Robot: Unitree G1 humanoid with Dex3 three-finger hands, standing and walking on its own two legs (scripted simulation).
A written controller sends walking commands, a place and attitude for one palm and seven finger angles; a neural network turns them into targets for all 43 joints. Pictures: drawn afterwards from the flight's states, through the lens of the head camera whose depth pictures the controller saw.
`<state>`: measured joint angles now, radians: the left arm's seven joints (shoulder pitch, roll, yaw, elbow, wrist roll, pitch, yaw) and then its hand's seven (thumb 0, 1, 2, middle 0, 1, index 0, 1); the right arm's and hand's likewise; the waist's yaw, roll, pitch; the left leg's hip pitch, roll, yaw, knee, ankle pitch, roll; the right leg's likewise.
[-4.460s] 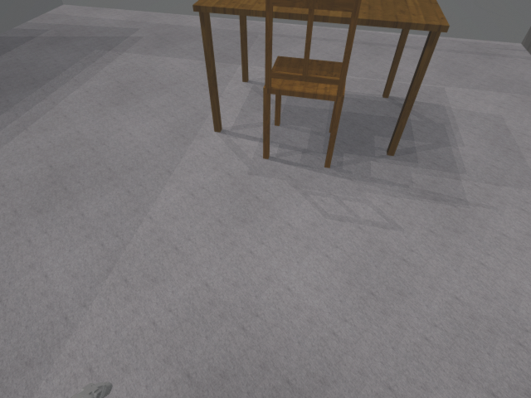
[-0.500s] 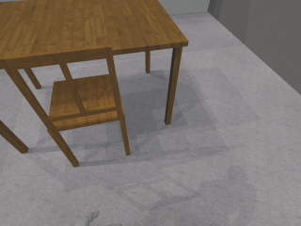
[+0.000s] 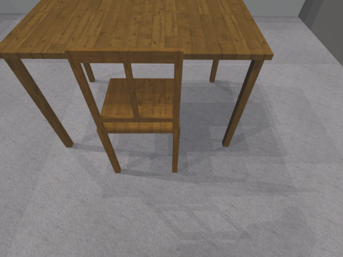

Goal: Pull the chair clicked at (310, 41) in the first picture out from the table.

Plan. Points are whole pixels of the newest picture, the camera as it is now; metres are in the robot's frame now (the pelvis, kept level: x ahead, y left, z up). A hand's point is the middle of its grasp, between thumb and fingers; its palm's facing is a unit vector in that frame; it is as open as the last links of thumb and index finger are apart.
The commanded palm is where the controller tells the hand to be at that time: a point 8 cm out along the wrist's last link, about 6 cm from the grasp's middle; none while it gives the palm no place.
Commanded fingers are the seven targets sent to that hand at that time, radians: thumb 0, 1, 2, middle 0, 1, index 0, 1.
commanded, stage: take the last steps up to it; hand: left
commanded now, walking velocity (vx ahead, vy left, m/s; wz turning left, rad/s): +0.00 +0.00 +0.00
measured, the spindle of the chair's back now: (132, 93) +0.69 +0.20 -0.09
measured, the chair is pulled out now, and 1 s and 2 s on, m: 0.00 0.00 0.00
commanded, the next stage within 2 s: come to a stop and stand still in 0.90 s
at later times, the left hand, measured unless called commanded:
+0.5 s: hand out of the picture -0.04 +0.14 -0.17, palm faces +0.22 -0.97 -0.14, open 7.3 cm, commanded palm none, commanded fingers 0.00 0.90 0.90 -0.20 -0.30 -0.20 -0.30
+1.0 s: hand (118, 188) +0.33 +0.19 -0.17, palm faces +0.03 -0.97 -0.22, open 7.3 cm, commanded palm none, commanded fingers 0.00 0.90 0.90 -0.20 -0.30 -0.20 -0.30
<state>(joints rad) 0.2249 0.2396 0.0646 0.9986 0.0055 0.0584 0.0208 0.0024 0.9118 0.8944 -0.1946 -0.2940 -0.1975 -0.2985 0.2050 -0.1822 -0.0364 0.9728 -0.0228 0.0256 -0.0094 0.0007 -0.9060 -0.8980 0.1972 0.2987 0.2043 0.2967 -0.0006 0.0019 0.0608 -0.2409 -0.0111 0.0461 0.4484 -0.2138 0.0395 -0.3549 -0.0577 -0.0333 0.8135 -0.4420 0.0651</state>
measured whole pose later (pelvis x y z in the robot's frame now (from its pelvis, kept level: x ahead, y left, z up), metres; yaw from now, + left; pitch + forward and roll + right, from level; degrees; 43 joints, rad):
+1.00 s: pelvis +0.23 +0.00 -0.02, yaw +3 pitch -2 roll +1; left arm 0.12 0.18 0.05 1.00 0.02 -0.05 -0.01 0.00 0.91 0.89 -0.19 -0.29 -0.20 -0.30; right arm 0.41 -0.13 -0.03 1.15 -0.02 -0.03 -0.01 0.00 -0.91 -0.90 0.20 0.30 0.20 0.30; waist -0.04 0.01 0.08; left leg -0.02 0.06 0.15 0.59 -0.48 0.00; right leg -0.39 -0.05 -0.11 0.61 -0.15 -0.04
